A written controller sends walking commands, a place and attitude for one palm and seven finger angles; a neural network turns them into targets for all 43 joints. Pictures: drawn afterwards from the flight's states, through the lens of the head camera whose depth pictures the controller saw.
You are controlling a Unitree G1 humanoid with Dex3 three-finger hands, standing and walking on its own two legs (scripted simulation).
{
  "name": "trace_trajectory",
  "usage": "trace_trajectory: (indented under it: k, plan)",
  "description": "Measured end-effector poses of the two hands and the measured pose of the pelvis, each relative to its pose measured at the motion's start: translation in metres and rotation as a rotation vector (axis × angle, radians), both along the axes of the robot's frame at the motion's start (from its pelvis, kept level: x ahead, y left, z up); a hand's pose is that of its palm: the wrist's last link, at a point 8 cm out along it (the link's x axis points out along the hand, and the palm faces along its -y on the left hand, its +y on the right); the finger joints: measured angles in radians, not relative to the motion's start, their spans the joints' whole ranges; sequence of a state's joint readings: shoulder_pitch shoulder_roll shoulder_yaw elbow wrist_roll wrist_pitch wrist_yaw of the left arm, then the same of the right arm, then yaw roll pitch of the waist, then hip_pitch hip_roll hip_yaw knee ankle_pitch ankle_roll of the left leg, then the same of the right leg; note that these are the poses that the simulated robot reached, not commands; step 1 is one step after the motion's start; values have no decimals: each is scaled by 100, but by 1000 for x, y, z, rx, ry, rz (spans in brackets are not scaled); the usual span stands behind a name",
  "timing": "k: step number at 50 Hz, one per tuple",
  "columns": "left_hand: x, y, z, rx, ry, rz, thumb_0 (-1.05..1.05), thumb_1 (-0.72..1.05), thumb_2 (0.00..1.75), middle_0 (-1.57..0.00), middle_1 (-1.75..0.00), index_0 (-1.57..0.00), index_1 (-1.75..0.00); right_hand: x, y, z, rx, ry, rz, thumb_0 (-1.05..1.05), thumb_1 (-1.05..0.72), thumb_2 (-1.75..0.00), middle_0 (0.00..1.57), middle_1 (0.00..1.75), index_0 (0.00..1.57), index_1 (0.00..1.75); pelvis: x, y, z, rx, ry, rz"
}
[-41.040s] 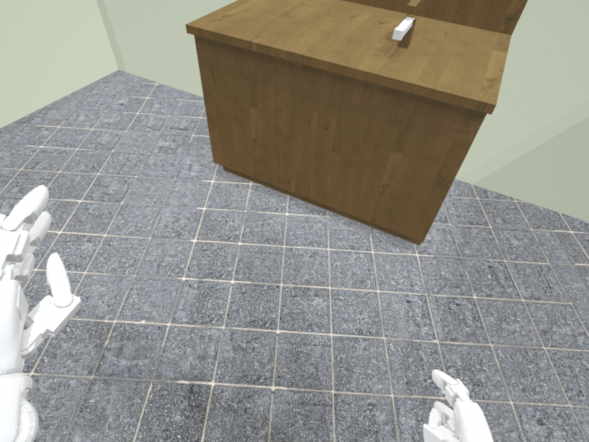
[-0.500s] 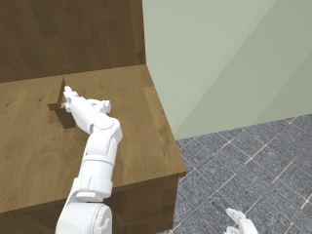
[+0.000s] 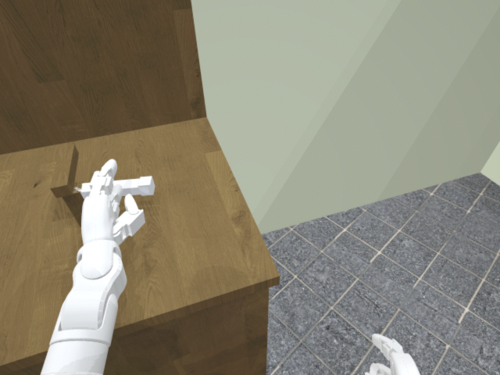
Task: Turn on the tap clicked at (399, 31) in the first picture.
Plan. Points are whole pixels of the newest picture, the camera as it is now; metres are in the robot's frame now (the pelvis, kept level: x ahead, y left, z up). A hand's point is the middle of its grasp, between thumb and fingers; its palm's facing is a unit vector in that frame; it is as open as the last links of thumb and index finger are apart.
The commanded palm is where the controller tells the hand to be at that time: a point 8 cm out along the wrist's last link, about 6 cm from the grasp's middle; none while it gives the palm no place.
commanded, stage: draw the hand back beside the body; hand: left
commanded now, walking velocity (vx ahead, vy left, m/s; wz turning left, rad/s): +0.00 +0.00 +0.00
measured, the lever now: (146, 185) +0.46 +0.24 +0.07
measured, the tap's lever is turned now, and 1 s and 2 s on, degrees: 77 77 77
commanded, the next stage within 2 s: step back with the hand held close in 1.16 s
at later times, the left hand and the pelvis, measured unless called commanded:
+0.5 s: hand (86, 250) +0.24 +0.24 +0.15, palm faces +0.30 -0.92 -0.26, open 7.6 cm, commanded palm +0.21 +0.28 +0.16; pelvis +0.00 +0.02 +0.00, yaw +1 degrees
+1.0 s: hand (27, 277) +0.20 +0.28 +0.16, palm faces +0.44 -0.83 -0.36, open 7.4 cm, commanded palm +0.16 +0.32 +0.17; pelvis +0.01 +0.03 +0.00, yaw +2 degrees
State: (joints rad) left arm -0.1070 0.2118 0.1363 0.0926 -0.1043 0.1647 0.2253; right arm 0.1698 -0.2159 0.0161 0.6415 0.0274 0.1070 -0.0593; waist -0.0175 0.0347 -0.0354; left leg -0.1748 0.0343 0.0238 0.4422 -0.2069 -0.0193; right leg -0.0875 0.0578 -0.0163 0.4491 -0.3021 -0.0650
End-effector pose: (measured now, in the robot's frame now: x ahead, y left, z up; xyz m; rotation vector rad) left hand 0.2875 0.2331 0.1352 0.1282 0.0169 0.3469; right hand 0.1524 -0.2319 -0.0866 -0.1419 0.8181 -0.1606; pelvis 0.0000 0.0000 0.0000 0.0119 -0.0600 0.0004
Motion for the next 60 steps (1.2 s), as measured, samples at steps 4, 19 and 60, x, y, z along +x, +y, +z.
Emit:
trace_trajectory:
  k: [4,19,60]
  plan:
    - [-37,26,0,105,-21,-1,2,89,90,-17,-19,-17,-19,-3,-3,2,-27,-18,31,1,-91,-90,20,30,20,30,-3,2,1,-10,-18,5]
    - [-59,24,17,145,-162,-117,2,89,90,-18,-23,-19,-23,25,43,16,14,-118,118,1,-91,-90,20,30,20,30,-9,17,5,-13,-28,10]
    - [-134,74,33,283,-132,70,2,89,90,-21,-30,-21,-30,43,51,11,-16,-118,179,1,-91,-90,20,30,20,30,7,26,2,-20,-15,39]
